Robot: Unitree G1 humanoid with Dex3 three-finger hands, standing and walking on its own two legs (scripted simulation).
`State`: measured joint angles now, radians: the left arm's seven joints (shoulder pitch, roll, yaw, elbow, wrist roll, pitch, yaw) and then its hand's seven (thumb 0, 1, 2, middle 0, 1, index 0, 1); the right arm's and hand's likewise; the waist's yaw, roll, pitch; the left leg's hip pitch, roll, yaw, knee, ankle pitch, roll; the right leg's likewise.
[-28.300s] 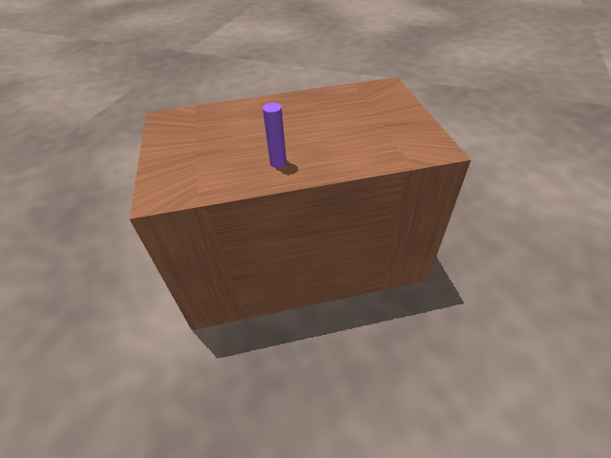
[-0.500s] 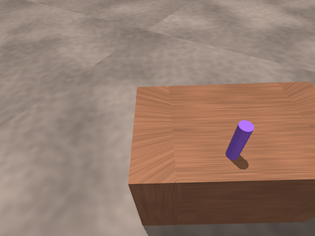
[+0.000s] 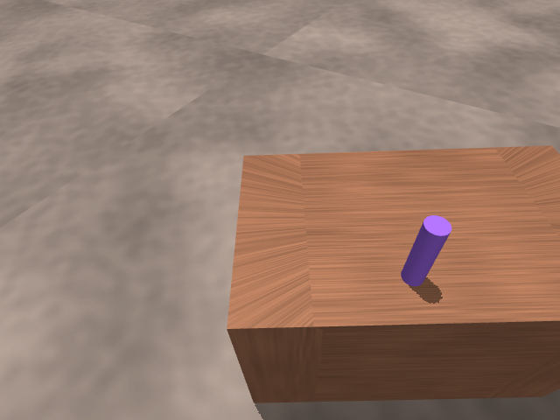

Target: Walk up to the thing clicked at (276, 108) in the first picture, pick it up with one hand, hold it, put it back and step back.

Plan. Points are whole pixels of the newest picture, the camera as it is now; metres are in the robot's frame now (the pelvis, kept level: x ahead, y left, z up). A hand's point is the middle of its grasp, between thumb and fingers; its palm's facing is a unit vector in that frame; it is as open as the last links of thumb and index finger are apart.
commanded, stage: stand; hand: right
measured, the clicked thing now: (423, 253) +0.45 -0.25 -0.10
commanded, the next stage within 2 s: step back in 0.66 s
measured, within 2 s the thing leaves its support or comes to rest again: neither
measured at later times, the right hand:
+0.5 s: hand out of the picture +0.07 -0.25 -0.16, palm faces -0.03 +0.94 -0.35, open 7.4 cm
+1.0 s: hand out of the picture +0.06 -0.29 -0.17, palm faces -0.02 +0.93 -0.38, open 7.4 cm
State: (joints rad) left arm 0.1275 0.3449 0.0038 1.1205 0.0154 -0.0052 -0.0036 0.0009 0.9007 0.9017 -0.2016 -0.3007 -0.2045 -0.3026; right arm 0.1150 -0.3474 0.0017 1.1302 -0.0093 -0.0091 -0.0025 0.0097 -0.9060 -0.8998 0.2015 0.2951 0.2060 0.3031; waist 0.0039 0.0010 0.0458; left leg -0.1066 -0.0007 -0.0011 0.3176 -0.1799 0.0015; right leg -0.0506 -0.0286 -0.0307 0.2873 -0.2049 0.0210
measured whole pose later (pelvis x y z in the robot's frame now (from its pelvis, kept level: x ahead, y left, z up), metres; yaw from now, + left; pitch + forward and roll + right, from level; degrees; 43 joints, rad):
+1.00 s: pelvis -0.06 -0.01 -0.02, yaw +0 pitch -2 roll +1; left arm 0.11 0.38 0.05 0.95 0.03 0.03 0.00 0.00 0.90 0.90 -0.20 -0.30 -0.21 -0.30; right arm 0.05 -0.41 -0.06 0.97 0.00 0.07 0.00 0.01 -0.91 -0.90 0.20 0.29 0.20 0.30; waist 0.02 0.01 0.18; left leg -0.41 -0.07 -0.07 0.94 -0.49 0.02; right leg -0.29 -0.04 -0.02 0.61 -0.28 -0.02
